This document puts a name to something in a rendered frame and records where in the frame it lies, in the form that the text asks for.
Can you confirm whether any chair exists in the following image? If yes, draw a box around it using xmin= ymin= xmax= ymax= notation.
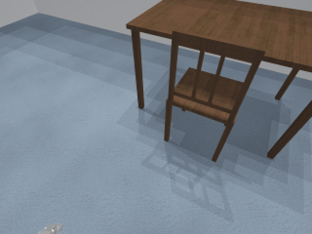
xmin=164 ymin=29 xmax=266 ymax=162

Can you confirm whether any robot left hand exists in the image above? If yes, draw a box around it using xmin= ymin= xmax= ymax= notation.
xmin=38 ymin=223 xmax=63 ymax=234

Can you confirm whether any table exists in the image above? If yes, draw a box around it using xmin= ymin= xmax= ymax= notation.
xmin=126 ymin=0 xmax=312 ymax=159

